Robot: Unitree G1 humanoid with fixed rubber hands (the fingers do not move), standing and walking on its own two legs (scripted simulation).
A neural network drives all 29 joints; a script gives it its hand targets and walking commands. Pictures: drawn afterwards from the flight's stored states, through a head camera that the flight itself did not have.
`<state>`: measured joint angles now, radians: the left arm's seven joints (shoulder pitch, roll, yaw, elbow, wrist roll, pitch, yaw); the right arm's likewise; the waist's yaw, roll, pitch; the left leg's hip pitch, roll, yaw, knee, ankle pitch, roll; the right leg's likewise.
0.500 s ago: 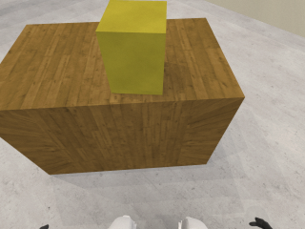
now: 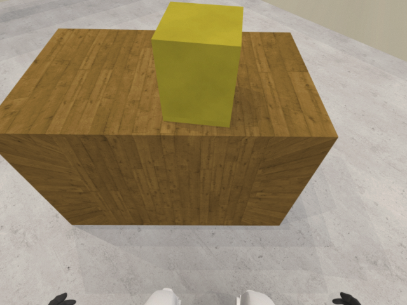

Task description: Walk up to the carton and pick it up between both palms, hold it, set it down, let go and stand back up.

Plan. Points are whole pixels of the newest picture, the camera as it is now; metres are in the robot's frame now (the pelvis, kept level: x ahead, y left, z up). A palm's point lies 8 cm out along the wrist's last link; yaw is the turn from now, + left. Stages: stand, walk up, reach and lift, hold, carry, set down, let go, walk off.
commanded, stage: walk up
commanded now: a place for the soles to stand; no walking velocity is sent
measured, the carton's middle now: (201, 67) +0.72 +0.01 +0.07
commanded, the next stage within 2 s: none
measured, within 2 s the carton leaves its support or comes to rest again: neither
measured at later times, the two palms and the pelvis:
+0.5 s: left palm out of the picture +0.10 +0.30 -0.10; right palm out of the picture +0.10 -0.31 -0.09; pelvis +0.00 +0.00 +0.00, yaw +1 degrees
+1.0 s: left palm out of the picture +0.11 +0.30 -0.10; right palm out of the picture +0.10 -0.30 -0.09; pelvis +0.00 +0.00 +0.00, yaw +1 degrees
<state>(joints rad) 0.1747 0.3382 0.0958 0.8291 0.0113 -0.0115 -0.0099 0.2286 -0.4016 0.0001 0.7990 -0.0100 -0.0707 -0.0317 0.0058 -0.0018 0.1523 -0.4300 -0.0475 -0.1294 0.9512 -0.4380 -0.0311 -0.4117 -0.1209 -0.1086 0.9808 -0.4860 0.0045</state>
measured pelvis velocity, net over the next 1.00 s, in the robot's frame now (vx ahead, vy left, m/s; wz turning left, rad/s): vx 0.00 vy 0.00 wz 0.02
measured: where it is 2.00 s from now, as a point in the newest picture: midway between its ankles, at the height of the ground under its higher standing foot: outside the picture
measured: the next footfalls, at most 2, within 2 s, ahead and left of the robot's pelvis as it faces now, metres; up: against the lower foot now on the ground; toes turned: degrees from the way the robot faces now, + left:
none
